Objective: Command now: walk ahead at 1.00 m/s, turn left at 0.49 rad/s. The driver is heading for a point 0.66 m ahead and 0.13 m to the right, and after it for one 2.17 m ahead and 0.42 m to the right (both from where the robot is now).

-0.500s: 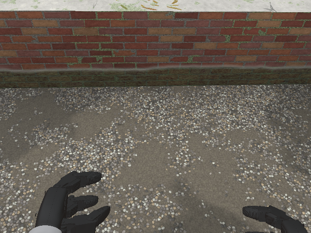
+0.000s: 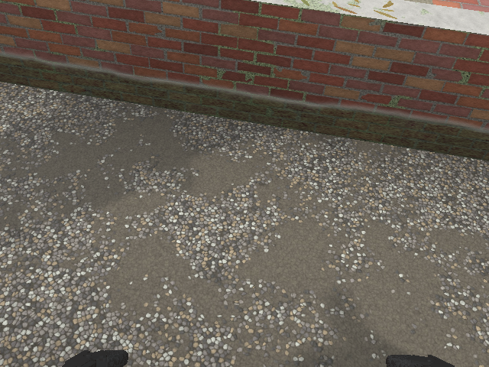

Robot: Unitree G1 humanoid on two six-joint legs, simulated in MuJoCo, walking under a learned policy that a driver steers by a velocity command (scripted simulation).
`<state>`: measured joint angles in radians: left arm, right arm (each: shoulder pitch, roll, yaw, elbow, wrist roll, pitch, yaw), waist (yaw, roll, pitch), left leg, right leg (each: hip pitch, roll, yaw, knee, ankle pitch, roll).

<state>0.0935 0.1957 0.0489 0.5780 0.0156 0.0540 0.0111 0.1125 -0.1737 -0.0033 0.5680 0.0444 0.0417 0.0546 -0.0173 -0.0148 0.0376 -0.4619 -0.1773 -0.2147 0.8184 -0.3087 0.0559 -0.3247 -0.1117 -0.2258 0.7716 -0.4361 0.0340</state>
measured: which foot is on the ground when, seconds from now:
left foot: down 0.00-1.00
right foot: down 0.00-1.00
